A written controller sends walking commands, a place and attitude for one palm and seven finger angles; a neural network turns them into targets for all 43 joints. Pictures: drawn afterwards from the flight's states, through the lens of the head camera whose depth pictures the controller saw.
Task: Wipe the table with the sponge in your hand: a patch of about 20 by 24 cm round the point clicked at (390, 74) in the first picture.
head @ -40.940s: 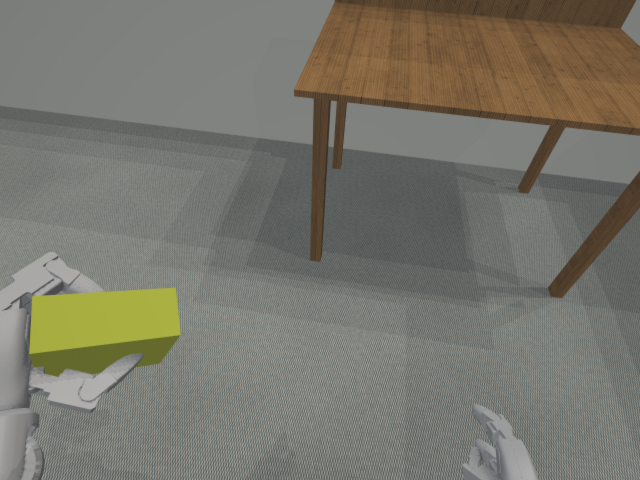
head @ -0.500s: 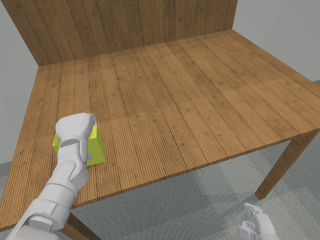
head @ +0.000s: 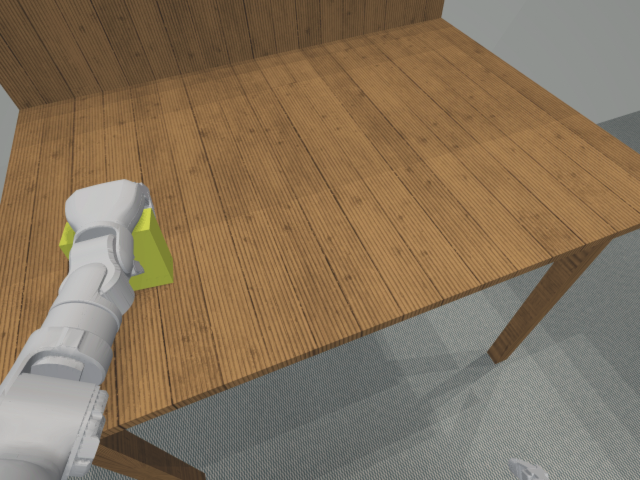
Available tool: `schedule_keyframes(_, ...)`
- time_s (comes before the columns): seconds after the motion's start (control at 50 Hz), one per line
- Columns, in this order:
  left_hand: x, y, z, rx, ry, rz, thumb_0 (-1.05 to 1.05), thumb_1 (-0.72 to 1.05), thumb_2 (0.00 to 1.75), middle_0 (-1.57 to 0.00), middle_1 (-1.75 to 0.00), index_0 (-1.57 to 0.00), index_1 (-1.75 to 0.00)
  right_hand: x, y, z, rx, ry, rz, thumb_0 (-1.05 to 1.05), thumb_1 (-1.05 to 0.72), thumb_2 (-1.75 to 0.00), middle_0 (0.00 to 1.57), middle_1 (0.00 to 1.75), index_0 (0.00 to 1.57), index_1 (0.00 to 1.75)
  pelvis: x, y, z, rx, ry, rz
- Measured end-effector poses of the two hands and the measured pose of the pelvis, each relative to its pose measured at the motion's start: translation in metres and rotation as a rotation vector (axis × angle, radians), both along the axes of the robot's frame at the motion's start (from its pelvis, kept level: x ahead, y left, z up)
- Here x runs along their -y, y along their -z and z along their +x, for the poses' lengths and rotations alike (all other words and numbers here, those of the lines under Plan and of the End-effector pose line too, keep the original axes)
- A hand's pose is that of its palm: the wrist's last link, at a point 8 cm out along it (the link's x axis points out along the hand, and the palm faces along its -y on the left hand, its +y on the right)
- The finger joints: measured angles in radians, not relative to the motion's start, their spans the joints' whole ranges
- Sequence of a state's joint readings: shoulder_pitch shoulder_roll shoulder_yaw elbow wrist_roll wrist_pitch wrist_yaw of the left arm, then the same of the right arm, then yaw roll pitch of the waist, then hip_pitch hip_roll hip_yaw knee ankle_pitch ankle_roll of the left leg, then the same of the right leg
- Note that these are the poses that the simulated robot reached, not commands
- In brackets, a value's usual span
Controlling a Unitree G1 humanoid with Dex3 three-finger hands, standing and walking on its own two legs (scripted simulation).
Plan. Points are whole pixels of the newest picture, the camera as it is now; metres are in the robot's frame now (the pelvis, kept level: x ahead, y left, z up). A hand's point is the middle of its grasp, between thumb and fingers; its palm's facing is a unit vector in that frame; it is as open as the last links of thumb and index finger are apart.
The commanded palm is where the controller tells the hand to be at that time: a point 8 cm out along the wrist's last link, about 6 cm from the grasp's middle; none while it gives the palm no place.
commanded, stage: wipe forward along the middle lane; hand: left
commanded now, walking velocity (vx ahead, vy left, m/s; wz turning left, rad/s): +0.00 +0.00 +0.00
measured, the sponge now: (127, 262) +0.39 +0.30 +0.03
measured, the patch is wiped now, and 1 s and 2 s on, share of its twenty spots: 0.95 0.95 0.95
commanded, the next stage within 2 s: slide back across to the first lane in 0.26 s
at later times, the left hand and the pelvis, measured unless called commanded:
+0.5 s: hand (118, 218) +0.44 +0.31 +0.07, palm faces -0.07 -0.03 -1.00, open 9.1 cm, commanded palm +0.41 +0.32 +0.13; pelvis +0.02 +0.03 +0.00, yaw +0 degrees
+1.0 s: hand (75, 232) +0.41 +0.36 +0.07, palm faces -0.09 -0.03 -1.00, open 9.1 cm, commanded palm +0.39 +0.36 +0.13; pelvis +0.03 +0.04 +0.01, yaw +0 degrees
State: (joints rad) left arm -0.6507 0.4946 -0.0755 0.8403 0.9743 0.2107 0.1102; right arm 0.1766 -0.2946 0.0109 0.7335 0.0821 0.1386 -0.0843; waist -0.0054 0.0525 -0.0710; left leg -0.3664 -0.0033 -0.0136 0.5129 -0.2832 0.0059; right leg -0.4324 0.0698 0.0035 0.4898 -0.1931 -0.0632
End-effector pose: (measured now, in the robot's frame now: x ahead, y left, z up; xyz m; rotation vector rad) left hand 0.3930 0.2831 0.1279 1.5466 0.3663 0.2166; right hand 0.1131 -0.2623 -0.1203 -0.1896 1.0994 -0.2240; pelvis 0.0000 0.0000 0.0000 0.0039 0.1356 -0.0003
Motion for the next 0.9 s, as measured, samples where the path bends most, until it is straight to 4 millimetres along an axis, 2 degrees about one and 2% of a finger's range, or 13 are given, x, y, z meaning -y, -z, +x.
schedule_keyframes(0.2,-0.011,0.0,0.022,-0.011,0.013,0.003,0.0,-0.5,1.15,-0.83,-1.4,-0.88,-1.42,-0.013,-0.001,0.004,-0.022,0.008,0.003,0.01,-0.9,-0.9,0.2,0.3,0.2,0.3,-0.014,-0.001,0.01,-0.026,-0.001,-0.01)
schedule_keyframes(0.44,-0.022,0.001,0.033,0.007,0.029,-0.001,-0.01,-0.5,1.15,-0.83,-1.41,-0.88,-1.43,-0.035,-0.004,0.011,-0.026,-0.004,0.012,0.0,-0.9,-0.9,0.21,0.3,0.2,0.3,-0.031,-0.001,0.014,-0.037,-0.004,-0.016)
schedule_keyframes(0.68,-0.039,-0.001,0.026,0.041,0.003,-0.013,-0.01,-0.48,1.15,-0.81,-1.43,-0.85,-1.46,-0.05,-0.007,0.013,-0.026,0.002,0.031,0.0,-0.9,-0.9,0.21,0.3,0.2,0.3,-0.042,-0.004,0.02,-0.009,0.006,-0.019)
schedule_keyframes(0.9,-0.066,-0.003,0.011,0.012,-0.03,-0.006,-0.02,-0.46,1.13,-0.79,-1.44,-0.84,-1.47,-0.05,-0.014,0.039,0.005,-0.034,0.018,0.01,-0.9,-0.9,0.21,0.3,0.2,0.3,-0.044,-0.006,0.029,0.006,-0.005,-0.024)
